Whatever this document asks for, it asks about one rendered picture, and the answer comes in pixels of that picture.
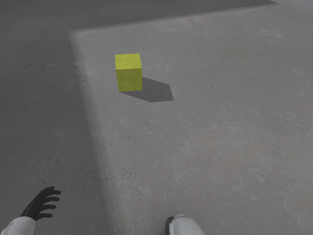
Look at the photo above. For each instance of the right robot shin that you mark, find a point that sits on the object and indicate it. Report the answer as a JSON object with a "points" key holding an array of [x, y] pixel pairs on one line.
{"points": [[179, 216]]}

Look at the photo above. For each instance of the robot left hand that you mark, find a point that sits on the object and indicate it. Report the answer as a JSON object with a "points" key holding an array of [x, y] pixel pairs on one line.
{"points": [[36, 205]]}

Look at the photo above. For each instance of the robot right foot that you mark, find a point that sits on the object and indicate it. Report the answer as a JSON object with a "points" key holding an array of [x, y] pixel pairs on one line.
{"points": [[169, 220]]}

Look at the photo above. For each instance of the carton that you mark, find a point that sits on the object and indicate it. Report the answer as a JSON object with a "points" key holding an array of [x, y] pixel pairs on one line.
{"points": [[128, 69]]}

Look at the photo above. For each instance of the left robot forearm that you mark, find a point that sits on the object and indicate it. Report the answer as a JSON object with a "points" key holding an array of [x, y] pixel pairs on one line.
{"points": [[22, 225]]}

